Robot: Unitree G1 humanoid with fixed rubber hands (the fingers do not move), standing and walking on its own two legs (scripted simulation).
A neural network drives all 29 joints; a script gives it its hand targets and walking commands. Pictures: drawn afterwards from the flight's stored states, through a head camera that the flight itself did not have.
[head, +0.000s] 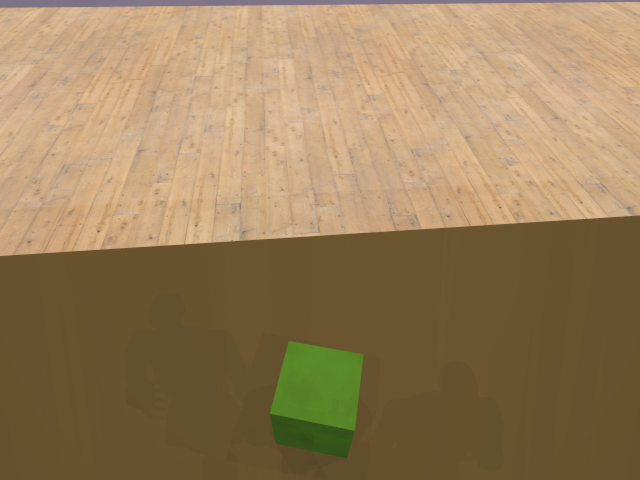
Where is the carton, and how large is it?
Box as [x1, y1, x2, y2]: [270, 341, 363, 457]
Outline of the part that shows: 289,341 270,411 276,443 346,457 354,431 363,354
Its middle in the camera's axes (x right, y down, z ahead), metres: +0.00 +0.45 +1.10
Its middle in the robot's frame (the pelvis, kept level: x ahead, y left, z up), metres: +0.47 -0.02 -0.64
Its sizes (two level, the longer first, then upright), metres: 0.210 0.200 0.250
